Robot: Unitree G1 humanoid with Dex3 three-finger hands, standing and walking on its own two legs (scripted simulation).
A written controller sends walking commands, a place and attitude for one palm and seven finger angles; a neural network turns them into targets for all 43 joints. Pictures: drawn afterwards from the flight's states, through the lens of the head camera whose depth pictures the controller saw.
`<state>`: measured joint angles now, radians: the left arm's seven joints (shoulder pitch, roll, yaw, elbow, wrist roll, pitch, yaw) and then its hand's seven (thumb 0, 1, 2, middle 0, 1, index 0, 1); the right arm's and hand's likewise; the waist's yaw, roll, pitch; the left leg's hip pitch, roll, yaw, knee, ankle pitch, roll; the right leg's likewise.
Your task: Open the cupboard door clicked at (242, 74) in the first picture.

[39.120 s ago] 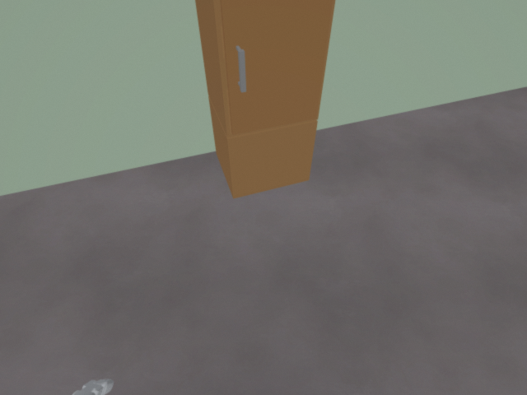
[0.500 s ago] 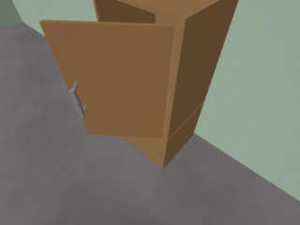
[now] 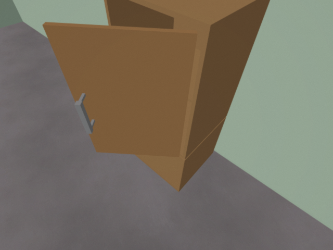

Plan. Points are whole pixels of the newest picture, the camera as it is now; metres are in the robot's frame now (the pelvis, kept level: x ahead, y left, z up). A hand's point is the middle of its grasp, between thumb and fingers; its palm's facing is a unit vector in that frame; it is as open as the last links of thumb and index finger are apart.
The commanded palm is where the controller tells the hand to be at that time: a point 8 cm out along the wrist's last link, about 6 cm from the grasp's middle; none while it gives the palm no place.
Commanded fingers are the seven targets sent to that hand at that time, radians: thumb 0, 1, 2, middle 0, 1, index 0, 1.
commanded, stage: come to a stop and stand still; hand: left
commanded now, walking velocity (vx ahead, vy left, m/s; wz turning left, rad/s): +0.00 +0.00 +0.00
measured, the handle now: (86, 114) +0.54 +0.32 -0.06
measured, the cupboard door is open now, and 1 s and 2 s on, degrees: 39 39 39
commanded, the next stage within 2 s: look again from close up in 0.20 s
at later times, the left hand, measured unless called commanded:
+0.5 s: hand out of the picture +0.00 +0.21 -0.18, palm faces -0.02 -0.98 -0.22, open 7.3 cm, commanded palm none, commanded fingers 0.00 0.90 0.90 -0.20 -0.30 -0.20 -0.30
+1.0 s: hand out of the picture -0.02 +0.21 -0.18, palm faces -0.04 -0.98 -0.19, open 7.3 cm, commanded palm none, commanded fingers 0.00 0.90 0.90 -0.20 -0.30 -0.20 -0.30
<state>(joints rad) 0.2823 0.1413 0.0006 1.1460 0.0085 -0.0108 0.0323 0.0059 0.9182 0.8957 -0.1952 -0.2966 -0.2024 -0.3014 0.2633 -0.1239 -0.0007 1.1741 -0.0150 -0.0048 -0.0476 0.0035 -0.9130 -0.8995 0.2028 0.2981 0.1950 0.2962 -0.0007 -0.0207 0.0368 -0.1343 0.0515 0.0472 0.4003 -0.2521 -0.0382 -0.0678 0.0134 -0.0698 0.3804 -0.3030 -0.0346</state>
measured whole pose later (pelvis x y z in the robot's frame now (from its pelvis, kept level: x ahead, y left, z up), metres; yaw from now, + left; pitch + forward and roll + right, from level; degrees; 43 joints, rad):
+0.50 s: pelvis -0.01 +0.03 -0.01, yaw -1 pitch +0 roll -1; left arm 0.28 0.14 -0.01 1.09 0.02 -0.02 0.05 0.00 0.92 0.90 -0.20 -0.30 -0.20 -0.30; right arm 0.27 -0.18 -0.01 1.07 -0.02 -0.03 -0.03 0.01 -0.92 -0.90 0.20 0.30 0.19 0.30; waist -0.01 0.03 0.05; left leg -0.23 0.03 0.06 0.56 -0.33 0.01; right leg -0.16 -0.02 -0.04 0.52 -0.36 0.01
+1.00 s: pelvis -0.02 +0.04 -0.01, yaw -2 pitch +0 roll +1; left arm 0.28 0.16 -0.02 1.10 0.02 0.00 0.03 0.00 0.91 0.90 -0.20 -0.30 -0.20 -0.30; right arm 0.27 -0.16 0.01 1.11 -0.01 -0.02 -0.02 0.00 -0.91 -0.90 0.20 0.30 0.20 0.30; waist 0.00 0.00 0.05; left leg -0.20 0.00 0.09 0.48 -0.28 0.02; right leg -0.17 -0.04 -0.02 0.51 -0.33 0.02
